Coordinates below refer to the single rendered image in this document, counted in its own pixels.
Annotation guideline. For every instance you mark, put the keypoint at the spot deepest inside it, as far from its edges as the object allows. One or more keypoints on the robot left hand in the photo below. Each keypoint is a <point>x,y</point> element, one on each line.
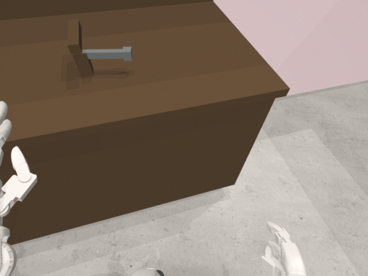
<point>18,186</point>

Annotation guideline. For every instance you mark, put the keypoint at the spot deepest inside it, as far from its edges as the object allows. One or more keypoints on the counter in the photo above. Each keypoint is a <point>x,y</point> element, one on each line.
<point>108,137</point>

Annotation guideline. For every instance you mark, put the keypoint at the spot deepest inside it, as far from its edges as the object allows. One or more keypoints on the left robot forearm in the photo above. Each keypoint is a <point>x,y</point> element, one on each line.
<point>8,256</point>

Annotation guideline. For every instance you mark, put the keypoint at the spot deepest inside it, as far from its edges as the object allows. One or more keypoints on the tap lever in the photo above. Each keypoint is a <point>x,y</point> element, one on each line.
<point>125,53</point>

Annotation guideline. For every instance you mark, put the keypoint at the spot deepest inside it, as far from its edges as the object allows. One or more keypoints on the robot right hand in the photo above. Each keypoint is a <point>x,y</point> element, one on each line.
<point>287,260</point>

